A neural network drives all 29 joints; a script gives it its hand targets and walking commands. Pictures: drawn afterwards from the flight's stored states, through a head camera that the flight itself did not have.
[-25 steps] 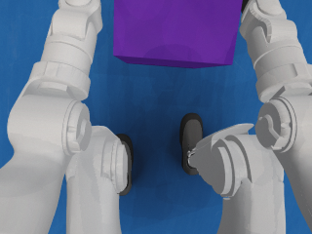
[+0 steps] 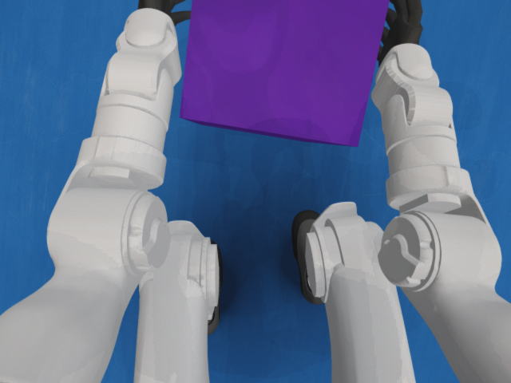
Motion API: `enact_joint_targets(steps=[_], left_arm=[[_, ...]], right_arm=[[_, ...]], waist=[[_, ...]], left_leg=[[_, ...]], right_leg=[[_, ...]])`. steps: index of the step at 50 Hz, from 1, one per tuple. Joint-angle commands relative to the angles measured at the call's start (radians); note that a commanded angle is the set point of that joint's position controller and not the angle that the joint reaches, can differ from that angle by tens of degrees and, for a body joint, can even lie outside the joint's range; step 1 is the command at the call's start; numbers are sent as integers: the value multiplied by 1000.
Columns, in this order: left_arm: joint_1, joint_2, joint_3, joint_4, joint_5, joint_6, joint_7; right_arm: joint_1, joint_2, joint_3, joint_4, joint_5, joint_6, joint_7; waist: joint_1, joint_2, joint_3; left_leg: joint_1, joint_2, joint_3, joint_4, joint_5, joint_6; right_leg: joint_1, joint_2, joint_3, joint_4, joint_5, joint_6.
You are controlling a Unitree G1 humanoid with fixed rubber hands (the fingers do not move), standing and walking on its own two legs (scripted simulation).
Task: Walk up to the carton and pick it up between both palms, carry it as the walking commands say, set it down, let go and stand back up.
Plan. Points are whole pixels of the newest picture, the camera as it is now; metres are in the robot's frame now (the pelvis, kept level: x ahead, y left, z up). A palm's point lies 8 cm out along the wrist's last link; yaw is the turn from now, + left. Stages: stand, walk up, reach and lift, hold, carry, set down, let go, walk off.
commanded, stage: reach and lift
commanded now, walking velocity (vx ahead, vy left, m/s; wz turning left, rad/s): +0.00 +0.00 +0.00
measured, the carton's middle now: (272, 59) +0.53 -0.06 -0.20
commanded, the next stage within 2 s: none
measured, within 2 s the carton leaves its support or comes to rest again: neither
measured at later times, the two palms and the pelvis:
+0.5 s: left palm out of the picture +0.56 +0.08 -0.07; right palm (424, 35) +0.51 -0.20 -0.07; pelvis +0.00 -0.01 +0.04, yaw +1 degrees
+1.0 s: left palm out of the picture +0.54 +0.09 +0.02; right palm (477, 24) +0.49 -0.20 +0.01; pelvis +0.00 +0.00 +0.09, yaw +0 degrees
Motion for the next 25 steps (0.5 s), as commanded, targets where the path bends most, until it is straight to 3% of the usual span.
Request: enact_joint_targets(steps=[1, 10, 25], left_arm=[[-494, -1027, -309, -30, -71, 2, -265], [-503, -1017, -290, -53, -48, 31, -287], [-464, -1082, -345, -139, -55, 69, -282]], right_arm=[[-760, 900, 430, -172, 83, -14, 334], [-747, 952, 444, -194, 60, 33, 330], [-683, 1016, 478, -242, 66, 75, 340]], waist=[[-57, 34, -1202], [-42, -5, -1284], [-45, 32, -1442]], left_leg=[[471, -67, 53, -247, 291, 10], [438, -73, 76, -293, 273, 9], [553, -81, 74, -369, 356, -2]], right_leg=[[730, 98, -143, -106, 315, -28], [858, 100, -131, -166, 341, -12], [899, 112, -138, -241, 403, -11]])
